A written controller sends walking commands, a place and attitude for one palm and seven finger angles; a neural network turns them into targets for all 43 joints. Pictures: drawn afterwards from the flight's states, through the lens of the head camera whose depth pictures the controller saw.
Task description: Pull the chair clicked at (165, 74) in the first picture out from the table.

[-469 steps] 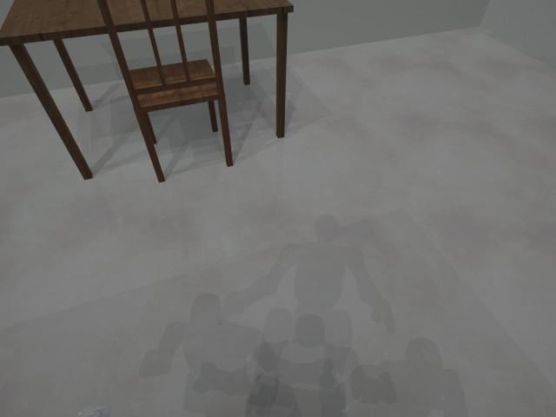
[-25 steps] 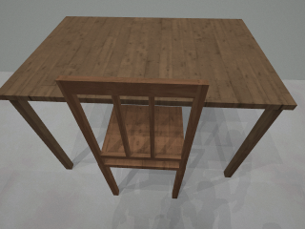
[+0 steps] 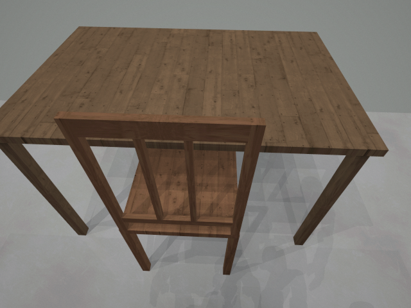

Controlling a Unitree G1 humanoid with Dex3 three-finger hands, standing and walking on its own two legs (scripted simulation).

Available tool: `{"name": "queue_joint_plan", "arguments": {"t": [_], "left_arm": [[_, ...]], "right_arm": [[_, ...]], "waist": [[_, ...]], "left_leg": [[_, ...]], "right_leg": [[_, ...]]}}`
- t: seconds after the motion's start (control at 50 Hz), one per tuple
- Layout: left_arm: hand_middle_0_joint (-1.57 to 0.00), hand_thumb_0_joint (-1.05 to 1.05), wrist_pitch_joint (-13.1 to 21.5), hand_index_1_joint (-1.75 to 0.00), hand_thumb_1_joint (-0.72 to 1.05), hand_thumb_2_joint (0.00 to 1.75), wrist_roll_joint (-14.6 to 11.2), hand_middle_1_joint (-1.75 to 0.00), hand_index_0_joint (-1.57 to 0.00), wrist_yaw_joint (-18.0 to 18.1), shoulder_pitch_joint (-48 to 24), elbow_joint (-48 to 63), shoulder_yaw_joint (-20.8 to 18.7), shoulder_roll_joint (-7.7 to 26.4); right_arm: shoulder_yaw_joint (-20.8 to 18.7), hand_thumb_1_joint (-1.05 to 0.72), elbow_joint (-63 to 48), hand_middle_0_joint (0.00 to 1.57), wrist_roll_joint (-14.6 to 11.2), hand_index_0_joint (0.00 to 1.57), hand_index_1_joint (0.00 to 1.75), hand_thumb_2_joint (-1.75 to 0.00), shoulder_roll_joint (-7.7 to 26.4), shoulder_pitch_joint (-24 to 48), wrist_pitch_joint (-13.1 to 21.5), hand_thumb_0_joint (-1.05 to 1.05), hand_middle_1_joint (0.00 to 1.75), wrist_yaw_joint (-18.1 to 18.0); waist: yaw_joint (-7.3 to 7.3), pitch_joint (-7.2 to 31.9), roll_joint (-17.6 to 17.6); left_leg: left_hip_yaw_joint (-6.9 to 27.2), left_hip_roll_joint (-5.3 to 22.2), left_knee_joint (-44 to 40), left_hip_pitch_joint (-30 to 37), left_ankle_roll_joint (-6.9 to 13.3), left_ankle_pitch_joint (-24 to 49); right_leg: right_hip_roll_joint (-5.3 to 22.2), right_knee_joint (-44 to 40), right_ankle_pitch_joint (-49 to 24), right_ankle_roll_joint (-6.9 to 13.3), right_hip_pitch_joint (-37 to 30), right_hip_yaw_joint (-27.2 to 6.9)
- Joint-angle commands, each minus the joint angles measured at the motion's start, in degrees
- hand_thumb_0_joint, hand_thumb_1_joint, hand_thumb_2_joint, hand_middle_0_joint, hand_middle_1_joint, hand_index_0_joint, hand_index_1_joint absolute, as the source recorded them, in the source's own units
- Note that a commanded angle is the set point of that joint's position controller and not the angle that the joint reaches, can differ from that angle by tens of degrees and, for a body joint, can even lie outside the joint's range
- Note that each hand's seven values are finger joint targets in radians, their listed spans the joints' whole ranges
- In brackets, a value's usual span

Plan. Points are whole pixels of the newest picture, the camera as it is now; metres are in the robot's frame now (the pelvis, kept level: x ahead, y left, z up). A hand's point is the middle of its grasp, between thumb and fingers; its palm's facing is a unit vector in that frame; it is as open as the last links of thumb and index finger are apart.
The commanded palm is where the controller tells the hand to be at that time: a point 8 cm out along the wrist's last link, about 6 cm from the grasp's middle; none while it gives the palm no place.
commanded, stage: come to a stop and stand still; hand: left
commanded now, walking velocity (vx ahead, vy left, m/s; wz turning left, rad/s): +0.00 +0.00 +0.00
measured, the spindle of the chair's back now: (151, 184) +0.42 +0.17 -0.06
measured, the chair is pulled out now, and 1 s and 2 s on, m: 0.00 0.00 0.00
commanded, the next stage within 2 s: look again from close up in 0.66 s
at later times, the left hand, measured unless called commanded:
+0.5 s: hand out of the picture -0.01 +0.14 -0.17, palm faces +0.01 -0.98 -0.18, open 7.4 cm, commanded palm none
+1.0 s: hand out of the picture -0.01 +0.13 -0.17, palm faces +0.02 -0.98 -0.18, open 7.4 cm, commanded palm none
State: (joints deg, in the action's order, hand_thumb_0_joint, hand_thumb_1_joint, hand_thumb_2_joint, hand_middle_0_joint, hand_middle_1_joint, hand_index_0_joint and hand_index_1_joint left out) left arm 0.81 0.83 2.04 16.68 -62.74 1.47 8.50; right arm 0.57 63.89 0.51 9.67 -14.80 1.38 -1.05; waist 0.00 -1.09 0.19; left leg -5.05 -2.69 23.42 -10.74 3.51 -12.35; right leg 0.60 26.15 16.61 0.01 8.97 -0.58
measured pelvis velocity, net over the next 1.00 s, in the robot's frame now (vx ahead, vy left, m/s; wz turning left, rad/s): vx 0.01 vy -0.03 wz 0.01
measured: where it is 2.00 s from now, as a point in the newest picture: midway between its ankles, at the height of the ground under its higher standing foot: outside the picture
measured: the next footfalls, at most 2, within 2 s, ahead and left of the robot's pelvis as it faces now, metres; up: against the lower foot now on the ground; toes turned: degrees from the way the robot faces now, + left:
none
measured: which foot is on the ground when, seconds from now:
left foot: down 0.00-1.00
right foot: down 0.00-1.00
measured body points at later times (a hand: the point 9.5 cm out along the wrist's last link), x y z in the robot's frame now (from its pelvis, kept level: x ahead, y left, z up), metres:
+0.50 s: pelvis +0.01 -0.02 +0.00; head +0.01 -0.03 +0.45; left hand -0.01 +0.19 -0.16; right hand +0.01 -0.24 -0.16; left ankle +0.00 +0.08 -0.74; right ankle -0.03 -0.12 -0.74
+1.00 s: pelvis +0.01 -0.03 +0.00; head +0.01 -0.04 +0.45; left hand -0.01 +0.18 -0.16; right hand +0.00 -0.25 -0.16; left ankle +0.00 +0.08 -0.74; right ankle -0.03 -0.12 -0.74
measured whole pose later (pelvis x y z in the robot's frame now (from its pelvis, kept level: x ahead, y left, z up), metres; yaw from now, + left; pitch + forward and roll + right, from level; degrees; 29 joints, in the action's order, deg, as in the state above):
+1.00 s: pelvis +0.01 -0.03 +0.00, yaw +0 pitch -1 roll +1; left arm 1.4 0.5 2.2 19.9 -61.9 2.2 7.8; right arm 0.8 66.3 0.3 8.0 -16.4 1.5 -1.2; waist 0.0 -0.3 -0.2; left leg -3.6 0.0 22.7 -9.7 0.7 -12.3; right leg -2.1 23.4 15.8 2.8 6.9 0.7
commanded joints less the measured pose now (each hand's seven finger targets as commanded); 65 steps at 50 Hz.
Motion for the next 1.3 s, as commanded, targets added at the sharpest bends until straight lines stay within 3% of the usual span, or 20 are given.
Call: {"name": "queue_joint_plan", "arguments": {"t": [0.0,0.18,0.3,0.48,0.6,0.88,0.92,1.0,1.28], "left_arm": [[-0.2,0.0,0.6,-0.3,0.9,0.9,-0.2,-0.3,-0.2,0.5,4.3,1.2,-1.2,5.6],[-0.2,0.0,0.9,-0.3,0.9,0.9,-0.2,-0.3,-0.2,0.5,4.8,1.1,-1.0,5.6],[-0.2,0.0,1.0,-0.3,0.9,0.9,-0.3,-0.3,-0.2,0.5,5.4,1.3,-0.8,5.6],[-0.2,0.0,1.4,-0.3,0.9,0.9,-0.4,-0.3,-0.2,0.7,6.6,1.3,-0.7,5.3],[-0.2,0.0,1.3,-0.3,0.9,0.9,-0.5,-0.3,-0.2,0.6,7.0,1.6,-0.6,5.1],[-0.2,0.0,1.4,-0.3,0.9,0.9,-0.5,-0.3,-0.2,0.7,7.7,2.1,-0.6,4.9],[-0.2,0.0,1.3,-0.3,0.9,0.9,-0.5,-0.3,-0.2,0.7,7.4,2.4,-0.6,4.8],[-0.2,0.0,1.2,-0.3,0.9,0.9,-0.5,-0.3,-0.2,0.6,7.5,2.4,-0.6,4.8],[-0.2,0.0,1.4,-0.3,0.9,0.9,-0.5,-0.3,-0.2,0.8,8.2,2.9,-0.7,4.7]], "right_arm": [[-0.9,-0.9,-1.5,0.2,-0.3,0.2,0.3,-0.9,5.0,-2.4,0.6,0.0,0.3,-0.5],[-0.8,-0.9,-0.7,0.2,-0.3,0.2,0.3,-0.9,5.0,-2.6,0.7,0.0,0.3,-0.4],[-0.6,-0.9,-0.2,0.2,-0.4,0.2,0.3,-0.9,4.4,-2.5,0.5,0.0,0.3,-0.4],[-0.6,-0.9,0.4,0.2,-0.4,0.2,0.3,-0.9,4.0,-3.4,0.7,0.0,0.3,-0.5],[-0.6,-0.9,0.7,0.2,-0.5,0.2,0.3,-0.9,3.4,-3.4,0.4,0.0,0.3,-0.6],[-0.6,-0.9,1.1,0.2,-0.4,0.2,0.3,-0.9,3.2,-4.7,0.8,0.0,0.3,-0.7],[-0.6,-0.9,1.1,0.2,-0.5,0.2,0.3,-0.9,3.1,-4.7,0.8,0.0,0.3,-0.7],[-0.6,-0.9,1.3,0.2,-0.5,0.2,0.3,-0.9,2.8,-4.8,0.7,0.0,0.3,-0.6],[-0.7,-0.9,1.6,0.2,-0.5,0.2,0.3,-0.9,2.4,-5.6,0.9,0.0,0.3,-0.7]], "waist": [[-0.35,-1.9,-1.5],[-0.17,-1.5,-1.4],[-0.31,-3.3,-1.3],[-0.2,-1.4,-1.1],[-0.28,-4.0,-1.2],[-0.11,-2.1,-1.2],[-0.13,-4.0,-0.6],[-0.25,-4.2,-1.2],[-0.09,-2.5,-1.3]], "left_leg": [[8.4,8.3,-3.8,3.2,-0.5,9.8],[8.1,8.2,-4.0,4.4,-0.8,9.5],[8.0,8.0,-4.2,3.4,-0.9,7.6],[7.9,8.0,-3.3,4.4,-1.2,9.8],[7.8,7.8,-3.5,2.7,-1.3,6.7],[8.0,8.1,-3.0,3.7,-1.4,8.9],[8.1,8.0,-3.2,2.3,-1.3,7.9],[8.2,7.9,-3.6,2.1,-1.3,6.3],[8.1,7.9,-2.5,2.7,-1.4,8.1]], "right_leg": [[4.9,-5.0,-11.0,1.9,4.2,-4.5],[5.0,-5.9,-11.7,2.1,3.9,-5.1],[4.7,-7.3,-10.3,2.1,4.2,-5.2],[5.0,-7.3,-13.8,2.3,2.9,-5.4],[4.4,-8.6,-10.7,2.2,4.0,-5.7],[4.4,-7.9,-12.6,2.5,3.6,-5.8],[4.2,-8.3,-11.1,2.6,4.3,-5.9],[4.0,-8.8,-9.2,2.6,4.5,-5.8],[4.5,-8.3,-12.2,2.4,3.7,-5.9]]}}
